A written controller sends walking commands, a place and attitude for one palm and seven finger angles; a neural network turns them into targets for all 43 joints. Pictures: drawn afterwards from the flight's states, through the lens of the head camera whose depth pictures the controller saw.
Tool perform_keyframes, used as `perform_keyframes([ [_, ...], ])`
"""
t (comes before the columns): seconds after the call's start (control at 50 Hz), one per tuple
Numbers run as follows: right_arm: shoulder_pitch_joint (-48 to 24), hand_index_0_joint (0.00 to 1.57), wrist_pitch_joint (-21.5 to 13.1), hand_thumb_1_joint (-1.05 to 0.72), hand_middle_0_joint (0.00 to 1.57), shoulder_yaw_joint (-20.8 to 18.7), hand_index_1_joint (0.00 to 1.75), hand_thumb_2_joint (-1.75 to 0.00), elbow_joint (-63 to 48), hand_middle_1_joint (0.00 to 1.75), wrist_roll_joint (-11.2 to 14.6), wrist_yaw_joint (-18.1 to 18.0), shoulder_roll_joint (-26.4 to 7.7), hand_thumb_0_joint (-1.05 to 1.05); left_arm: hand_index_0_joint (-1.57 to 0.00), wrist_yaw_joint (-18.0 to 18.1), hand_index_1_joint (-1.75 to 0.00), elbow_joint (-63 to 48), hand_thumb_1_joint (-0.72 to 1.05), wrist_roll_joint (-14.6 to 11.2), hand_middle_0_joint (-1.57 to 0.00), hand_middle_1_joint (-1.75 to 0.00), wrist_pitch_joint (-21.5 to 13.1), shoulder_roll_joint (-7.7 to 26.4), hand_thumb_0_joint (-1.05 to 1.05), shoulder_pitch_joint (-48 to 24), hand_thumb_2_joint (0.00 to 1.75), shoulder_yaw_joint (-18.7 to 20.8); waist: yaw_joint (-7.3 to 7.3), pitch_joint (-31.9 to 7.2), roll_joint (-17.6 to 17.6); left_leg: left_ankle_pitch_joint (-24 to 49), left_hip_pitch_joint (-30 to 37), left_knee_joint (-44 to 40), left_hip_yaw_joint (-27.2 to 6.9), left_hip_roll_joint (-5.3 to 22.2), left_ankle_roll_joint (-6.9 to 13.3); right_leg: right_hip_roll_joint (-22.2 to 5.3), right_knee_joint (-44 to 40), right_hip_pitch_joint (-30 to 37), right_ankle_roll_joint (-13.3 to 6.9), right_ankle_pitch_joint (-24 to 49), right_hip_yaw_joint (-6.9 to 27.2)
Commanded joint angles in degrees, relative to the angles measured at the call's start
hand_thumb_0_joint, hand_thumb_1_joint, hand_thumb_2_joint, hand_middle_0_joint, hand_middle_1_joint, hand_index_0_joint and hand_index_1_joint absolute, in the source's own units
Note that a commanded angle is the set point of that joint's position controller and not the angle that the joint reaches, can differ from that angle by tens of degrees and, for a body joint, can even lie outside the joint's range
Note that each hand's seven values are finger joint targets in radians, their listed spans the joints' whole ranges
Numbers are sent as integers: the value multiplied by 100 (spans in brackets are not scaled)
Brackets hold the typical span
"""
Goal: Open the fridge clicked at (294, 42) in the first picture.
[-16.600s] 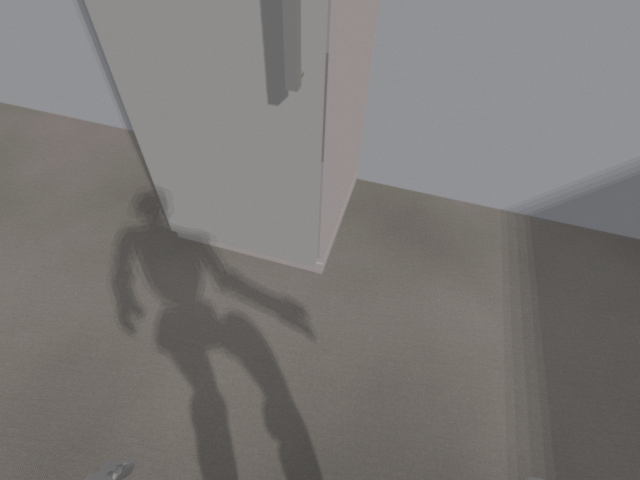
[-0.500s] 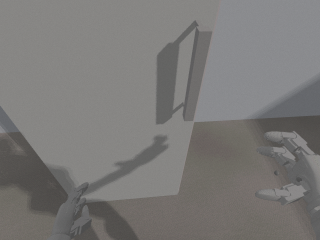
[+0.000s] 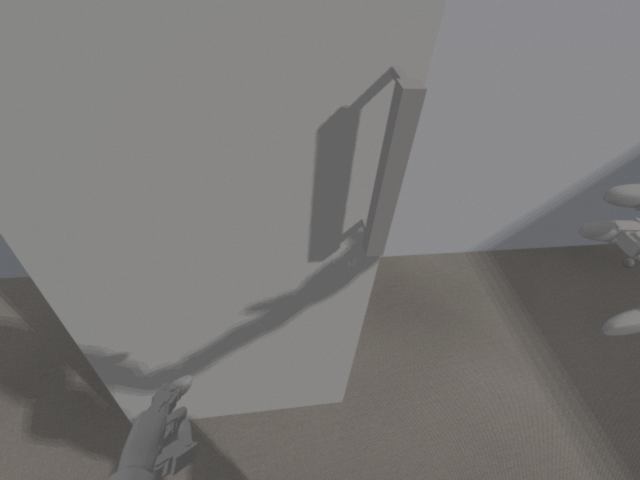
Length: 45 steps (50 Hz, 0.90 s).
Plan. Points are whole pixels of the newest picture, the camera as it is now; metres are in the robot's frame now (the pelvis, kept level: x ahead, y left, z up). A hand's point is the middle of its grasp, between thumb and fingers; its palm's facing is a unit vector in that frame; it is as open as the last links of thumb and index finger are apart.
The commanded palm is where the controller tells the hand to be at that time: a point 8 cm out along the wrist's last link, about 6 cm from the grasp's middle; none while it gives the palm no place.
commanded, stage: raise the hand to about handle height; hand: right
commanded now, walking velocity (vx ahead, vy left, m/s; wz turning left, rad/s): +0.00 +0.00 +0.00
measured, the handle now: (383, 170) +0.48 -0.08 +0.18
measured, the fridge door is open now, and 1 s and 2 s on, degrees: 0 0 0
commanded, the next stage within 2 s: move the hooked fingers beside the handle in 0.46 s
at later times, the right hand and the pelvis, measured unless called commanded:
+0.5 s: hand (595, 270) +0.28 -0.27 +0.20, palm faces -0.05 +0.99 -0.14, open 14.0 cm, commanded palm +0.25 -0.32 +0.21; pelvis +0.00 +0.00 +0.00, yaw +1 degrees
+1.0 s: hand (546, 231) +0.34 -0.25 +0.20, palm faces -0.06 +1.00 -0.07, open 13.9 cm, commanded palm +0.30 -0.29 +0.20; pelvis +0.01 -0.01 +0.00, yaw +1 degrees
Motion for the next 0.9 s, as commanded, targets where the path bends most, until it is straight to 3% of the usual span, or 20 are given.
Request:
perform_keyframes([
  [0.0, -1212, 30, 194, 50, 30, 85, 120, -30, -414, 120, 28, 279, -1055, 0, -20, -19, -30, -1040, 90, -100, -20, -30, -237, 831, 0, -778, 90, 436, 131, -699, 385, 837, -203, -397, -593, 230, -90, -142, -289, 61, -1, 857, 354],
  [0.06, -1491, 30, -98, 50, 30, -376, 120, -30, -1615, 120, 149, 360, -1540, 0, -20, -58, -30, -1285, 90, -67, -20, -30, -271, 747, 0, -968, 90, 422, 2, -1647, 172, 1136, 193, -204, -592, 209, -84, -55, -142, 414, -28, 1158, 356],
  [0.1, -1455, 30, -429, 50, 30, -868, 120, -30, -2226, 120, 265, 212, -1911, 0, -20, -70, -30, -1300, 90, -7, -20, -30, -303, 668, 0, -1002, 90, 413, -82, -1910, 55, 1294, 471, -207, -645, 204, -69, -63, -125, 471, -31, 1341, 327],
  [0.14, -1209, 30, -649, 50, 30, -1170, 120, -30, -2254, 120, 318, 12, -1992, 0, -20, -56, -30, -1256, 90, 17, -20, -30, -348, 623, 0, -910, 90, 406, -128, -1784, 30, 1453, 436, -197, -425, 116, -38, -74, -226, 522, -35, 1477, 310],
  [0.18, -1003, 30, -634, 50, 30, -1332, 120, -30, -1918, 120, 267, -183, -2083, 0, -20, -56, -30, -1121, 90, 35, -20, -30, -323, 650, 0, -838, 90, 428, -171, -1224, -119, 1263, 207, -334, -403, 108, -34, -115, -299, 347, -17, 1344, 269],
  [0.24, -1203, 30, -281, 50, 30, -805, 120, -30, -1224, 120, 93, -304, -1575, 0, -20, -25, -30, -1015, 90, -19, -20, -30, -286, 700, 0, -784, 90, 442, 5, -297, -539, 887, -354, -408, -342, 129, 3, -147, -485, 166, 31, 962, 287],
  [0.28, -1397, 30, -51, 50, 30, -359, 120, -30, -1218, 120, -25, -270, -1316, 0, -20, -5, -30, -1061, 90, -63, -20, -30, -253, 721, 0, -774, 90, 457, 45, -305, -517, 824, -346, -439, -392, 152, -3, -178, -489, 255, 38, 946, 289],
  [0.32, -1652, 30, 71, 50, 30, -89, 120, -30, -1441, 120, -102, -167, -1234, 0, -20, 20, -30, -1138, 90, -83, -20, -30, -260, 736, 0, -750, 90, 453, 122, -665, -456, 938, -292, -365, -312, 115, -19, -149, -496, 466, 16, 1050, 336],
  [0.38, -1422, 30, -85, 50, 30, -184, 120, -30, -1824, 120, 8, -1, -1305, 0, -20, 32, -30, -1208, 90, -53, -20, -30, -277, 677, 0, -772, 90, 423, 100, -1269, 176, 1342, 48, -304, -356, 96, -53, -150, -347, 703, -37, 1390, 339],
  [0.4, -1403, 30, -168, 50, 30, -439, 120, -30, -1882, 120, 60, 36, -1505, 0, -20, 30, -30, -1203, 90, -31, -20, -30, -276, 709, 0, -791, 90, 430, 54, -1467, 108, 1435, 131, -274, -392, 94, -60, -112, -319, 714, -47, 1412, 344],
  [0.48, -1062, 30, -390, 50, 30, -971, 120, -30, -1563, 120, 221, 34, -1836, 0, -20, -2, -30, -1067, 90, 20, -20, -30, -281, 700, 0, -800, 90, 426, -68, -1236, 303, 1476, 113, -326, -313, 67, -50, -122, -346, 584, -33, 1475, 351],
  [0.56, -1446, 30, -188, 50, 30, -490, 120, -30, -1214, 120, 130, -55, -1372, 0, -20, -4, -30, -1018, 90, -32, -20, -30, -257, 687, 0, -834, 90, 409, 67, -618, -340, 1115, -360, -353, -244, 87, 2, -130, -487, 490, 39, 1191, 375],
  [0.58, -1492, 30, -138, 50, 30, -268, 120, -30, -1145, 120, 82, -52, -1224, 0, -20, -17, -30, -996, 90, -31, -20, -30, -240, 680, 0, -822, 90, 413, 87, -507, -225, 1086, -355, -422, -316, 122, 8, -167, -468, 448, 43, 1154, 348],
  [0.62, -1904, 30, -63, 50, 30, 92, 120, -30, -1271, 120, -16, -60, -1042, 0, -20, 12, -30, -1036, 90, -61, -20, -30, -234, 683, 0, -818, 90, 401, 192, -586, -368, 863, -469, -412, -292, 104, -8, -150, -510, 526, 27, 967, 386],
  [0.66, -2382, 30, -105, 50, 30, 305, 120, -30, -1284, 120, -86, -88, -991, 0, -20, 64, -30, -1018, 90, -59, -20, -30, -260, 694, 0, -763, 90, 401, 281, -734, -143, 596, -544, -402, -252, 76, -18, -155, -551, 618, 9, 740, 495],
  [0.68, -2409, 30, -165, 50, 30, 312, 120, -30, -1325, 120, -107, -111, -1045, 0, -20, 70, -30, -1001, 90, -58, -20, -30, -245, 677, 0, -761, 90, 400, 278, -761, 82, 575, -475, -458, -290, 77, -19, -185, -518, 622, -12, 761, 456],
  [0.76, -2937, 30, -476, 50, 30, 165, 120, -30, -1604, 120, -142, -279, -1155, 0, -20, 118, -30, -995, 90, -11, -20, -30, -287, 633, 0, -799, 90, 372, 207, -1383, -433, 684, -279, -346, -245, 77, 31, -128, -558, 954, 43, 929, 547],
  [0.78, -2865, 30, -510, 50, 30, 153, 120, -30, -1509, 120, -135, -348, -1183, 0, -20, 105, -30, -945, 90, 12, -20, -30, -268, 610, 0, -787, 90, 360, 183, -1337, -92, 704, -227, -398, -255, 81, 29, -154, -560, 881, 36, 969, 546],
  [0.84, -2633, 30, -431, 50, 30, 5, 120, -30, -965, 120, -157, -505, -1116, 0, -20, 77, -30, -892, 90, 6, -20, -30, -242, 636, 0, -766, 90, 377, 105, -1191, -155, 814, -205, -335, -210, 98, 45, -149, -629, 695, 79, 1040, 534],
  [0.88, -2133, 30, -253, 50, 30, -225, 120, -30, -435, 120, -203, -572, -1280, 0, -20, 22, -30, -865, 90, 12, -20, -30, -160, 690, 0, -689, 90, 421, -23, -1039, 215, 968, -62, -352, -197, 118, 53, -174, -627, 432, 71, 1203, 464],
])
